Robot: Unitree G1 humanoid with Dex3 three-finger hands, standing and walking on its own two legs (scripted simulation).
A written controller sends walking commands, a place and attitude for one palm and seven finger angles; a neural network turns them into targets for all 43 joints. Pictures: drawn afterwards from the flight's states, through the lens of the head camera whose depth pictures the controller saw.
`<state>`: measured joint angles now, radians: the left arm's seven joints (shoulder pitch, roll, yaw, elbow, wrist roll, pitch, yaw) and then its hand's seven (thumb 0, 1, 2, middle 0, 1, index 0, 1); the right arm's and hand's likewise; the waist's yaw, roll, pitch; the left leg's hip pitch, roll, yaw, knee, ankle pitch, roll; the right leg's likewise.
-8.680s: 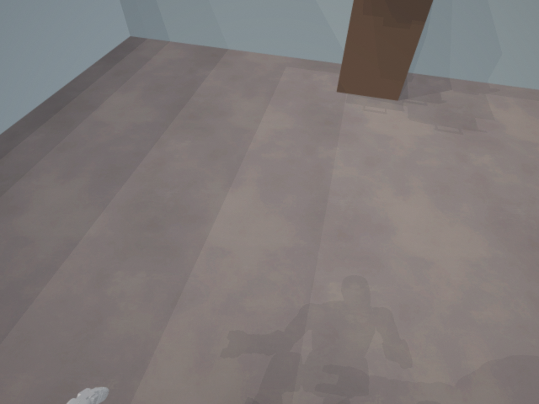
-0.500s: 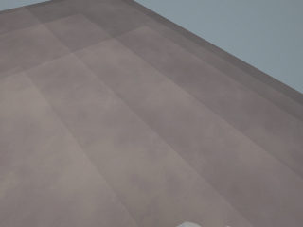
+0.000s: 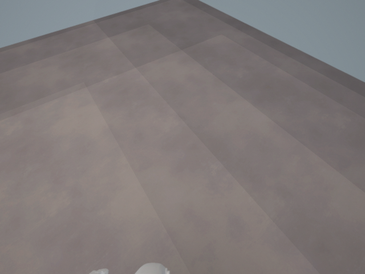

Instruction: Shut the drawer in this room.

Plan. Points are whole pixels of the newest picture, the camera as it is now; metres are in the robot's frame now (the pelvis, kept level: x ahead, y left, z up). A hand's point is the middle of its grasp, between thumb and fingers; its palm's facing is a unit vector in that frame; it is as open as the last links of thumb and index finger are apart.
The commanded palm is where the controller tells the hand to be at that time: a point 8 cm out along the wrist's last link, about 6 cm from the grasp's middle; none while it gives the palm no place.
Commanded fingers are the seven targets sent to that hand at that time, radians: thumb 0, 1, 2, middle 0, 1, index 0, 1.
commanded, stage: turn or walk to find it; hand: left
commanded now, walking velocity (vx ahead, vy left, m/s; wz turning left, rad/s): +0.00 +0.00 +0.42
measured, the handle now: out of the picture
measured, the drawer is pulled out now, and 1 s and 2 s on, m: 0.17 0.17 0.17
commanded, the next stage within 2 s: none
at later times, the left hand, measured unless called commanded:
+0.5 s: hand out of the picture -0.01 +0.27 -0.17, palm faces +0.26 -0.93 -0.26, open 7.4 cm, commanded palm none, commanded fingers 0.00 0.90 0.90 -0.20 -0.30 -0.20 -0.30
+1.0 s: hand out of the picture -0.07 +0.21 -0.16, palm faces +0.45 -0.86 -0.25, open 7.4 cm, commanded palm none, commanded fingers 0.00 0.90 0.90 -0.20 -0.30 -0.20 -0.30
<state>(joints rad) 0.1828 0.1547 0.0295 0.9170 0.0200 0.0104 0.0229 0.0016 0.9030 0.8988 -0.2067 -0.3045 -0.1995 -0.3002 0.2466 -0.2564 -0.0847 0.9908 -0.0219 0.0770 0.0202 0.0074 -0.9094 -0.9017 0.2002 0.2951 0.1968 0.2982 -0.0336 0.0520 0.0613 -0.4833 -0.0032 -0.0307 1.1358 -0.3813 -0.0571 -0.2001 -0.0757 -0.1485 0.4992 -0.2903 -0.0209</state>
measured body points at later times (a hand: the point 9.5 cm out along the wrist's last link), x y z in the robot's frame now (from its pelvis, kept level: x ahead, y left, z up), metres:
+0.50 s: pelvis -0.02 +0.05 +0.00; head +0.01 +0.06 +0.45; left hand -0.02 +0.32 -0.15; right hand +0.13 -0.17 -0.14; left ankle -0.03 +0.15 -0.74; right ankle +0.00 -0.10 -0.68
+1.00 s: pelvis -0.04 +0.01 +0.00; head -0.01 +0.00 +0.45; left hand -0.09 +0.25 -0.14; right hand +0.11 -0.21 -0.16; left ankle -0.12 +0.13 -0.69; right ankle +0.02 -0.09 -0.74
